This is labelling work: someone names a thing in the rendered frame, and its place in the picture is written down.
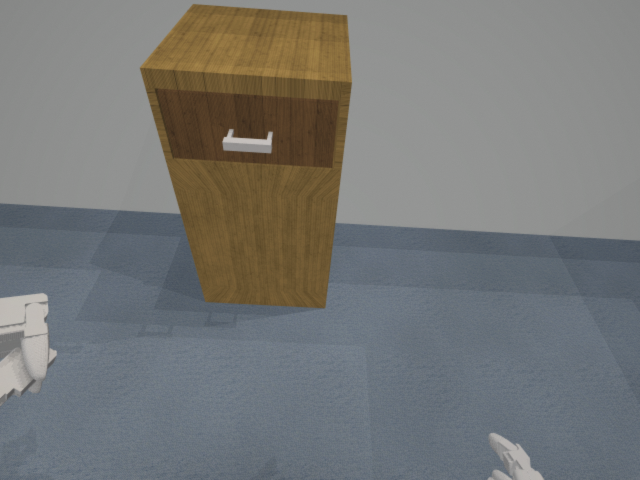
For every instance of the cabinet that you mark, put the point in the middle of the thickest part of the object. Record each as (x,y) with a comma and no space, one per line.
(260,234)

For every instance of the left robot hand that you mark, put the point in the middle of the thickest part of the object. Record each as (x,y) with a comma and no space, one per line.
(24,345)

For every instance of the handle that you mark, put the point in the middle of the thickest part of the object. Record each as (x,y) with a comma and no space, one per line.
(247,145)

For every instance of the right robot hand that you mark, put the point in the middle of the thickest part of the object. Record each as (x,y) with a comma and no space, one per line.
(516,461)

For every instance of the drawer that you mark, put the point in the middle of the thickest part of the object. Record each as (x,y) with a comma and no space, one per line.
(303,129)

